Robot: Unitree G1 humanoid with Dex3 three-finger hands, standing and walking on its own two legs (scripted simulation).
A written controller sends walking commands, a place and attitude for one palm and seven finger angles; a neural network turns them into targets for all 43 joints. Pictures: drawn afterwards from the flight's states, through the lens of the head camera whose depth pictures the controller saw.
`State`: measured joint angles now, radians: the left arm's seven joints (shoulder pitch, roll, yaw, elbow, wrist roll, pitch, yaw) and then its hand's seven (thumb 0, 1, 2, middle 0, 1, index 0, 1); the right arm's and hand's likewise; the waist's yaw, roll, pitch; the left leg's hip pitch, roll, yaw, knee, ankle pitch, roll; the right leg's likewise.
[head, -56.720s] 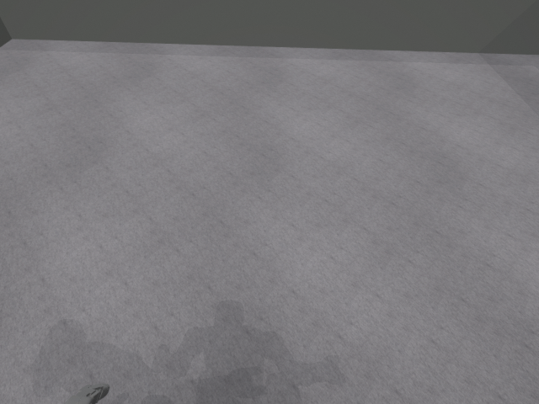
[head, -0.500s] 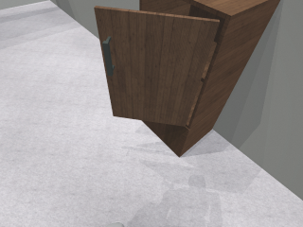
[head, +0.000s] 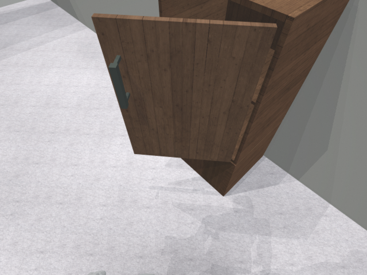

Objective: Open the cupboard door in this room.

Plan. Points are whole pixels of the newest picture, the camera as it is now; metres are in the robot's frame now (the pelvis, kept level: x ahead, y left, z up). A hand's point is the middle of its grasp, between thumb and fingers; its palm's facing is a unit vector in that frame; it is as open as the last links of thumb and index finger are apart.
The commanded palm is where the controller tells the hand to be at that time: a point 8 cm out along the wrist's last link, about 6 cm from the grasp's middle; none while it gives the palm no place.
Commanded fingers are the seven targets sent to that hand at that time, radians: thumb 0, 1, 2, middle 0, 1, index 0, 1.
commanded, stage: come to a stop and stand still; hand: left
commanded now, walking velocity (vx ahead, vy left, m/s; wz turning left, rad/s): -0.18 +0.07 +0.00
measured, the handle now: (121, 83) +0.59 +0.20 +0.06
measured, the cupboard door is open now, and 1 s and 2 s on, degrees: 41 41 41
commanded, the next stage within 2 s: look again from close up in 1.02 s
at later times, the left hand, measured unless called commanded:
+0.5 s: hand out of the picture +0.00 +0.23 -0.17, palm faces +0.03 -0.98 -0.22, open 7.4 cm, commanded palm none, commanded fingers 0.00 0.90 0.90 -0.20 -0.30 -0.20 -0.30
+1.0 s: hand out of the picture -0.07 +0.17 -0.17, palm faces +0.02 -0.99 -0.16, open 7.4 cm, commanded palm none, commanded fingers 0.00 0.90 0.90 -0.20 -0.30 -0.20 -0.30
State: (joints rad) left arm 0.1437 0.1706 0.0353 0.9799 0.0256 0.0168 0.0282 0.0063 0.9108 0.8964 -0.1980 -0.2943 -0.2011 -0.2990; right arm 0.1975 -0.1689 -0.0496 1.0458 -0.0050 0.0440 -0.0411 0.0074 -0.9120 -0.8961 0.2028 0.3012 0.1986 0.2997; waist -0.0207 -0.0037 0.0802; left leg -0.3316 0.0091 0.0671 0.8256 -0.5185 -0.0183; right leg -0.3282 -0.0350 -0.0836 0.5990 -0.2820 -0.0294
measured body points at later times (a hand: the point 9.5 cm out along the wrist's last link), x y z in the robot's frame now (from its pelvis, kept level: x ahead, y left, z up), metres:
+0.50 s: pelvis -0.03 +0.04 +0.01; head -0.01 +0.05 +0.46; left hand +0.00 +0.28 -0.15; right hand +0.01 -0.20 -0.14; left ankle -0.02 +0.12 -0.73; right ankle -0.10 -0.11 -0.72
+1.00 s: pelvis -0.05 +0.01 +0.01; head -0.04 +0.02 +0.46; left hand -0.07 +0.22 -0.15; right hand -0.09 -0.21 -0.14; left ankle -0.02 +0.12 -0.73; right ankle -0.11 -0.11 -0.73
